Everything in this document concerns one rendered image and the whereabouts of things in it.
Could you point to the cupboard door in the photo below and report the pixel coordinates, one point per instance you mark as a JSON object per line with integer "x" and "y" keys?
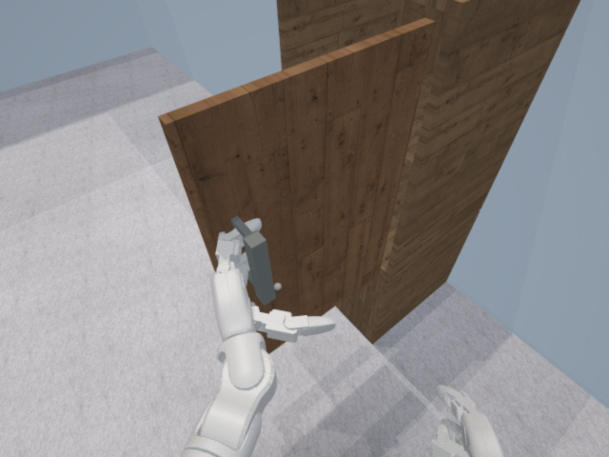
{"x": 316, "y": 152}

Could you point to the handle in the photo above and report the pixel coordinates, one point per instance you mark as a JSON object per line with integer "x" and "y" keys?
{"x": 260, "y": 275}

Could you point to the left robot forearm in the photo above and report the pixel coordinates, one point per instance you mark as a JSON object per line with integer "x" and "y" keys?
{"x": 231, "y": 423}

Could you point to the right robot hand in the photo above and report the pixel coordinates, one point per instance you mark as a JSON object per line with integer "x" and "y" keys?
{"x": 475, "y": 438}

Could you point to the left robot hand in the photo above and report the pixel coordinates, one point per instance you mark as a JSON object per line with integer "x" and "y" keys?
{"x": 233, "y": 311}

